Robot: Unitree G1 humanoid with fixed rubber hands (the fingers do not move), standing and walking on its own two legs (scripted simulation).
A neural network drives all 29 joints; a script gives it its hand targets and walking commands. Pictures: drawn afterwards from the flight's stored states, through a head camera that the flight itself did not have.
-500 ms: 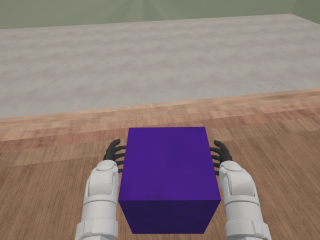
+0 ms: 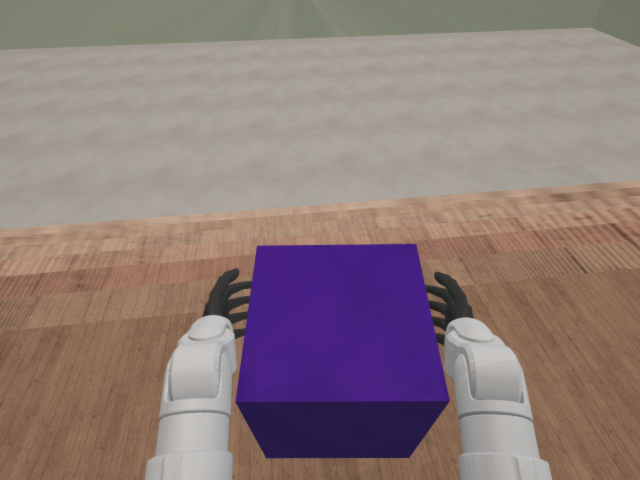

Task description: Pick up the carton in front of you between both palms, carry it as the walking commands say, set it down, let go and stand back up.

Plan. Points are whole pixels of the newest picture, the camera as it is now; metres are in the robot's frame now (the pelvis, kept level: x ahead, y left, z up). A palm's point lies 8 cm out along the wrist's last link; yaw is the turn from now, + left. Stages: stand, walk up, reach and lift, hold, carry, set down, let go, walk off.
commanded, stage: carry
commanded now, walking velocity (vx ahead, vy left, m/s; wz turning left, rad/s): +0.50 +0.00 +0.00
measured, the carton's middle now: (336, 357) +0.29 +0.00 -0.01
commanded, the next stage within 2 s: none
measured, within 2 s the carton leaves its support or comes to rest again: neither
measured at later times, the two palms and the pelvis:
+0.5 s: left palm (230, 214) +0.50 +0.16 +0.09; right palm (416, 220) +0.48 -0.14 +0.09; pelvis +0.22 +0.02 +0.00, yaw -3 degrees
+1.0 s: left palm (267, 124) +0.82 +0.13 +0.09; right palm (398, 121) +0.84 -0.16 +0.08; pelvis +0.52 -0.04 +0.00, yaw +2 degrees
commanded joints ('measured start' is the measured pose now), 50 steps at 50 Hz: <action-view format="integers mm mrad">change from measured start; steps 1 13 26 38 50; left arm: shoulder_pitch -527 -398 -348 -417 -787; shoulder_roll -865 -867 -865 -830 -858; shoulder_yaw -695 -774 -779 -777 -790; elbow -132 -415 -464 -451 -274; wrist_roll -346 -482 -529 -478 -617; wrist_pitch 61 323 402 378 319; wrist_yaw -206 -165 -193 -163 -188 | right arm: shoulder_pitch -606 -522 -416 -532 -769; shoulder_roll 876 893 882 793 843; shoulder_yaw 707 802 776 794 745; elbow -155 -468 -537 -494 -279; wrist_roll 367 532 505 534 494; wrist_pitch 43 318 383 373 299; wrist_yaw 220 195 169 216 129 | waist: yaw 9 55 -21 68 40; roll -49 -180 78 -10 -90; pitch -150 -140 -190 -275 -229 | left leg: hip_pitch -61 -663 502 -35 -499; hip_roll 61 26 303 100 91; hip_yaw -3 154 -112 260 110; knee -74 324 -288 421 532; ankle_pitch -191 -290 593 404 115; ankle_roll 28 -6 143 26 44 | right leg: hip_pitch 1 590 -525 373 281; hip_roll -137 -357 -80 -166 -270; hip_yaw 126 325 -110 -25 41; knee -142 -137 440 -66 -240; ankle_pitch -346 700 -66 -58 243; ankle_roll -69 -230 -16 -86 -215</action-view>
